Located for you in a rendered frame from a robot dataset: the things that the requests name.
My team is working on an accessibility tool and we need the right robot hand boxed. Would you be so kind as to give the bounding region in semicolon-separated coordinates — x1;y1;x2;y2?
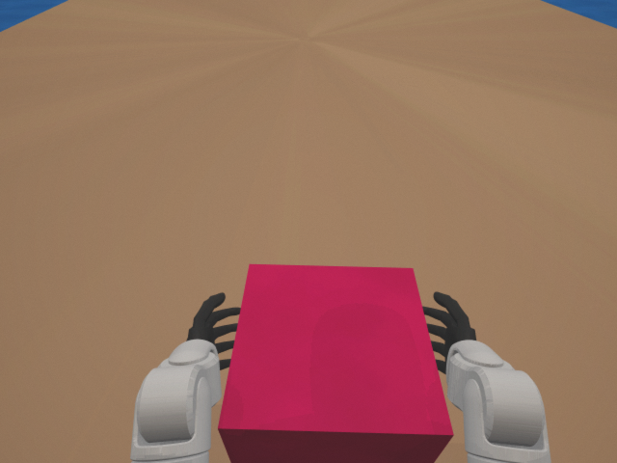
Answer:
422;291;476;374

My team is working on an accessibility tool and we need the left robot hand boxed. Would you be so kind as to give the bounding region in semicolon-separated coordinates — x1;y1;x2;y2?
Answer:
187;292;241;370

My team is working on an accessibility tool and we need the carton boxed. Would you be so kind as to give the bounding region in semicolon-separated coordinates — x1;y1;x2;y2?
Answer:
218;264;454;463

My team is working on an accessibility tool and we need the left robot forearm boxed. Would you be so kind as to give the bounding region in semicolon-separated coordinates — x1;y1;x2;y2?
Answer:
130;340;222;463

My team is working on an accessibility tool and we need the right robot forearm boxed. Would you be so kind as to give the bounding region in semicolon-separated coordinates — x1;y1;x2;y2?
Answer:
446;340;551;463

